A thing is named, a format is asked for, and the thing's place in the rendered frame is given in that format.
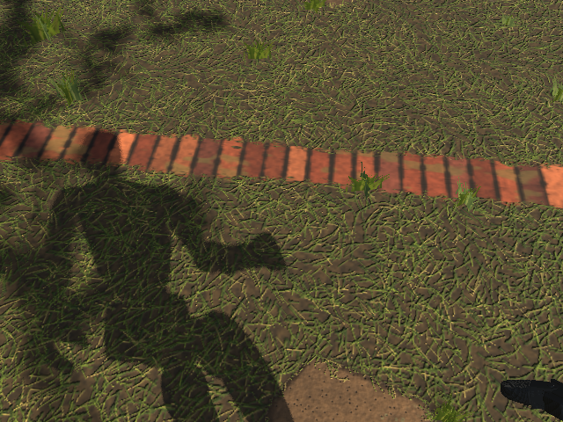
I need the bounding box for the robot right hand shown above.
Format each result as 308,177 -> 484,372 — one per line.
501,379 -> 563,421

